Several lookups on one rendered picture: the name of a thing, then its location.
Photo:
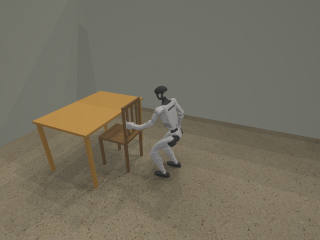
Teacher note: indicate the robot torso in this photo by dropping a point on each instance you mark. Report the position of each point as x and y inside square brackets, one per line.
[169, 119]

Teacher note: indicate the robot left hand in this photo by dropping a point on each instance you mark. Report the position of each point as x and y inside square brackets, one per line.
[129, 125]

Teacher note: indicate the robot right foot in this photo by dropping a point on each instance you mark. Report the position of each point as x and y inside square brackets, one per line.
[171, 163]

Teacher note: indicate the chair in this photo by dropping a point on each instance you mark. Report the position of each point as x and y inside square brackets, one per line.
[120, 135]

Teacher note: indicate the left robot forearm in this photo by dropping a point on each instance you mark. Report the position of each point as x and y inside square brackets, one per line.
[146, 125]

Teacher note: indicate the table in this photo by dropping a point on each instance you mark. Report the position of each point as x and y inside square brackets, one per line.
[83, 118]

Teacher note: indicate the right robot upper arm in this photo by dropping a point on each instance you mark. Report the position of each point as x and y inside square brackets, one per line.
[178, 107]

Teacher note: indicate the right robot forearm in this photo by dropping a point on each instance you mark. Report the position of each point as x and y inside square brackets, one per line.
[180, 120]

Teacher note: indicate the left robot upper arm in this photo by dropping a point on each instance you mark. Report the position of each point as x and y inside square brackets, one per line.
[157, 112]

